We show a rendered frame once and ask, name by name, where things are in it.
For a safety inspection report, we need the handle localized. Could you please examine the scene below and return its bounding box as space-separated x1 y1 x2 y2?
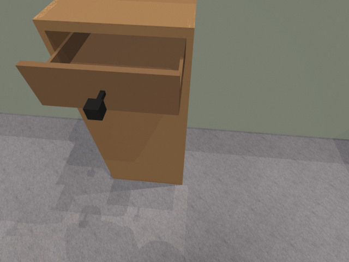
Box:
83 91 107 121

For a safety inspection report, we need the cabinet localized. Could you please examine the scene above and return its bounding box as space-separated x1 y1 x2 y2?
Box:
32 0 197 185

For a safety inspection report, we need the drawer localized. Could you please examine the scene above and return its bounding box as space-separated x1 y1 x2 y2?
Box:
15 32 186 115

